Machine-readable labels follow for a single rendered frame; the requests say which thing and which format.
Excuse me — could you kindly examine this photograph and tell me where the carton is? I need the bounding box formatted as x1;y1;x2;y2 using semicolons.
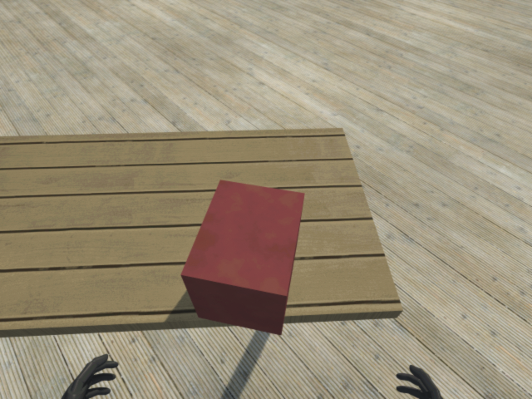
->
181;180;305;335

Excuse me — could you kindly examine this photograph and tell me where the right robot hand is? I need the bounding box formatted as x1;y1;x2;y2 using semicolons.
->
397;365;443;399

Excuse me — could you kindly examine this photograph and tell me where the table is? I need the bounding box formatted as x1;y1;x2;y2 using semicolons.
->
0;128;403;337

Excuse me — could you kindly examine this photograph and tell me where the left robot hand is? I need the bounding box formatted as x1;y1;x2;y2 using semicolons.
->
62;354;119;399

